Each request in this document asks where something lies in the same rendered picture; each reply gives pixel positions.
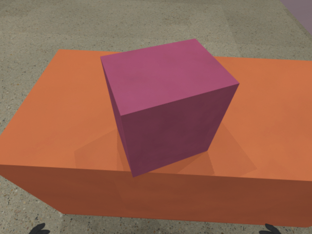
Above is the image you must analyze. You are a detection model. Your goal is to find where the left robot hand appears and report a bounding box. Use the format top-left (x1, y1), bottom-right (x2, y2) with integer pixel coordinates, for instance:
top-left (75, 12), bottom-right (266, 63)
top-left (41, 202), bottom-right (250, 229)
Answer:
top-left (29, 223), bottom-right (50, 234)

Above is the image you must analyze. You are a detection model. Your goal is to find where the carton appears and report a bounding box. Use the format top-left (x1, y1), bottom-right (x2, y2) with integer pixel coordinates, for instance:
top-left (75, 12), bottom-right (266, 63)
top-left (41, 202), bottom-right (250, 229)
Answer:
top-left (100, 39), bottom-right (239, 177)

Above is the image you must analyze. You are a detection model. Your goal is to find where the right robot hand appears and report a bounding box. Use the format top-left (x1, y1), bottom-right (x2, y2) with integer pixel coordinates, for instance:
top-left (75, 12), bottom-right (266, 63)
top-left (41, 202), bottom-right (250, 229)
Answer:
top-left (259, 224), bottom-right (281, 234)

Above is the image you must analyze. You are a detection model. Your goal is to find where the pedestal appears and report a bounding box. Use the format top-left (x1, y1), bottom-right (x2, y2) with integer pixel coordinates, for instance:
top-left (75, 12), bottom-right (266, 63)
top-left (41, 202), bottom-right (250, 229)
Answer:
top-left (0, 49), bottom-right (312, 228)

